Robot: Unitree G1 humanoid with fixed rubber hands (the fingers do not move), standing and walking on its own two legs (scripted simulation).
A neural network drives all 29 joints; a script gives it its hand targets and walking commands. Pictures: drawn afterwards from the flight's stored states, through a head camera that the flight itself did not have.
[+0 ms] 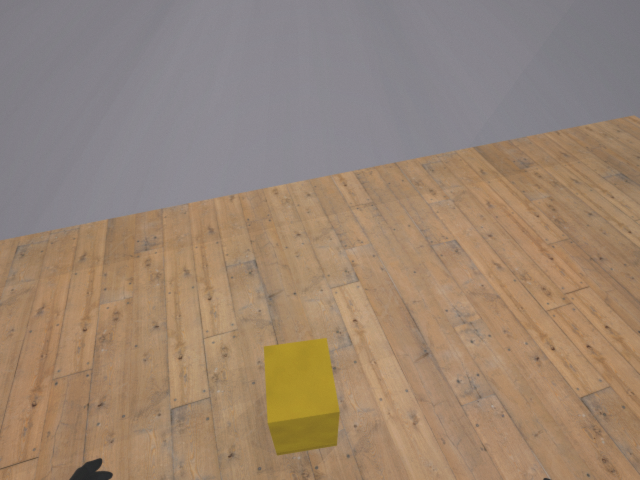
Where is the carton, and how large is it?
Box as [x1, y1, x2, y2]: [264, 338, 339, 454]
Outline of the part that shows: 326,338 264,346 267,419 277,454 336,445 339,411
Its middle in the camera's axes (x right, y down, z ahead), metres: -0.06 +0.46 +1.11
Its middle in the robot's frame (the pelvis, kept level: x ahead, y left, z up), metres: +0.49 +0.04 -0.64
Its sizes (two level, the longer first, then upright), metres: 0.205 0.177 0.269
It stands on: the floor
